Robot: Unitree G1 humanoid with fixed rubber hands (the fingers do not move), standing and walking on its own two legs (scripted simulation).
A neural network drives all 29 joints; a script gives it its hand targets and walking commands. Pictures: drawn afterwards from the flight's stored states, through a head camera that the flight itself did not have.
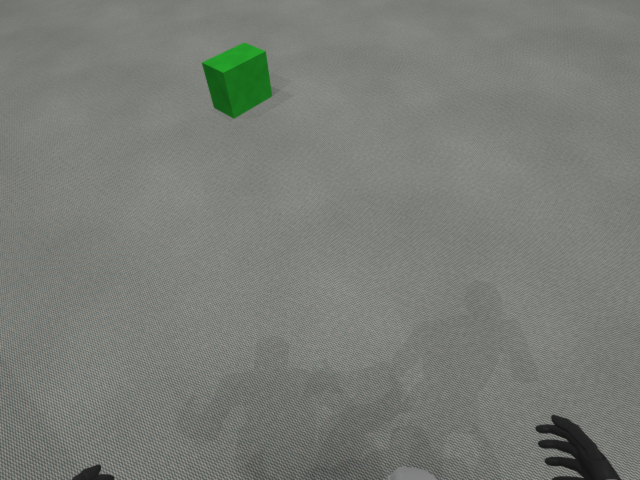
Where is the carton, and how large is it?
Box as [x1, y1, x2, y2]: [202, 43, 271, 117]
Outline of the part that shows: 246,43 242,43 202,62 214,107 232,117 237,116 271,96 265,51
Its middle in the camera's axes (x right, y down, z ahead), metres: -0.46 -0.87 +2.18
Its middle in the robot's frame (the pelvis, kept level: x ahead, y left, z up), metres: +2.15 +0.46 -0.62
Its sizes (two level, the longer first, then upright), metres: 0.297 0.177 0.266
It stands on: the floor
